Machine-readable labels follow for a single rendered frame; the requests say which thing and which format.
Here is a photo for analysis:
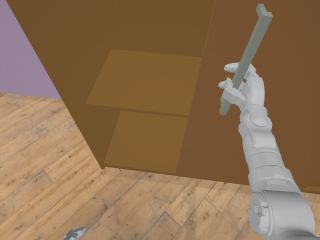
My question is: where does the right robot upper arm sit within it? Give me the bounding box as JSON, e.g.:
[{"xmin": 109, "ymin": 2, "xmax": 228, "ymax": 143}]
[{"xmin": 248, "ymin": 189, "xmax": 320, "ymax": 240}]

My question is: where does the robot right hand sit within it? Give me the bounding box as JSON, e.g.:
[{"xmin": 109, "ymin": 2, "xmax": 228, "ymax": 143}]
[{"xmin": 218, "ymin": 62, "xmax": 265, "ymax": 112}]

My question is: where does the robot left hand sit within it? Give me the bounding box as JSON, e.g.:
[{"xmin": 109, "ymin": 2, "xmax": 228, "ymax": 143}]
[{"xmin": 63, "ymin": 226, "xmax": 86, "ymax": 240}]

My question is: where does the right robot forearm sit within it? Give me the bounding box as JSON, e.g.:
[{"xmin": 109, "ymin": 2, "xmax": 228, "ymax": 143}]
[{"xmin": 238, "ymin": 104, "xmax": 315, "ymax": 233}]

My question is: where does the handle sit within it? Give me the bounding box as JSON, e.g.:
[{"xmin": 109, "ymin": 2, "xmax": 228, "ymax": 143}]
[{"xmin": 219, "ymin": 3, "xmax": 273, "ymax": 115}]

